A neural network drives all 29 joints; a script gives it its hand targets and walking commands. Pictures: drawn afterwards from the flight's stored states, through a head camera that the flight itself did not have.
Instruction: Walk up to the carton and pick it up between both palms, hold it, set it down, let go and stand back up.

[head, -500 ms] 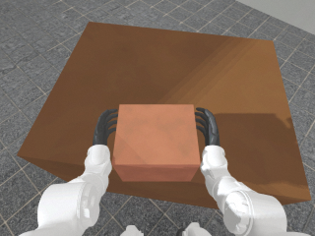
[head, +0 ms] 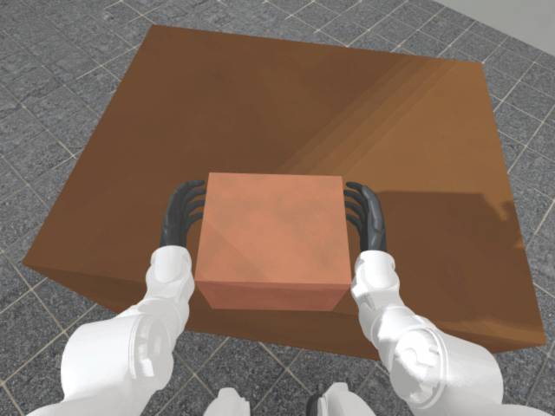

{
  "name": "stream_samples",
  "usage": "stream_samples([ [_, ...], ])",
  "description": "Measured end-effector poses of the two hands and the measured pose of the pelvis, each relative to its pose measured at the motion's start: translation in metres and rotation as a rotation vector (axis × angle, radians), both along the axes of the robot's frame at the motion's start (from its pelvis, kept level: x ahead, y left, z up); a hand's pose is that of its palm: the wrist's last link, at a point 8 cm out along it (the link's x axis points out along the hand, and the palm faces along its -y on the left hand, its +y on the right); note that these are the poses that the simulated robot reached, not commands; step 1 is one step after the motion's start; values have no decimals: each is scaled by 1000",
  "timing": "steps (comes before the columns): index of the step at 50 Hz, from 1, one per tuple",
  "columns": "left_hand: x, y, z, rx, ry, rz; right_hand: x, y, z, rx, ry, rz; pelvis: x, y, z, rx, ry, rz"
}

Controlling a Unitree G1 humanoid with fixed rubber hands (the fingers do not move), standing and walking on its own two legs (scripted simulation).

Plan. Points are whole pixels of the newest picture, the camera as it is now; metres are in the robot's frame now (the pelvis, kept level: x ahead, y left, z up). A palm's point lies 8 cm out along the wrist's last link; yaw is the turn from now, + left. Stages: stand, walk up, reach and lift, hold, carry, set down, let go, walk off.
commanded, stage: set down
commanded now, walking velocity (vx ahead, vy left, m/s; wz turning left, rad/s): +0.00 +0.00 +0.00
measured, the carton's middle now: (273, 245) +0.39 +0.01 -0.07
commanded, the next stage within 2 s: none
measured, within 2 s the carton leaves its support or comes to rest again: neither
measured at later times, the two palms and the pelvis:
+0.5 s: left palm (177, 234) +0.40 +0.16 -0.03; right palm (369, 240) +0.38 -0.13 -0.03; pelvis +0.00 +0.00 -0.01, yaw +0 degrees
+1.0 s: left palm (173, 223) +0.42 +0.17 -0.03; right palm (372, 233) +0.40 -0.14 -0.04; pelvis +0.00 +0.00 -0.02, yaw -1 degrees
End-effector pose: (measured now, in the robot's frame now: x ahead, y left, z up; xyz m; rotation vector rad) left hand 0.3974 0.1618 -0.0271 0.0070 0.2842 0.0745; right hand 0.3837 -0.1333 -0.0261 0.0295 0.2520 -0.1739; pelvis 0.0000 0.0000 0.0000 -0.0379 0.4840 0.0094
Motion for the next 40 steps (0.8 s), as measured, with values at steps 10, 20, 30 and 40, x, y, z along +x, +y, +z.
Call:
stream_samples([
  [10,1,0,-2,1,-14,0,0,0,-1,4,-9,-2,-3,-2,-2,5,5,-2],
  [20,3,0,-4,6,-23,-1,0,0,-3,5,-22,-3,-4,-4,-4,10,7,-2],
  [30,4,0,-4,13,-26,-5,0,0,-4,4,-31,-2,-3,-4,-5,12,-4,-5],
  [40,7,1,-4,15,-13,-2,3,-3,-4,6,-22,20,1,-1,-6,13,-22,-13],
])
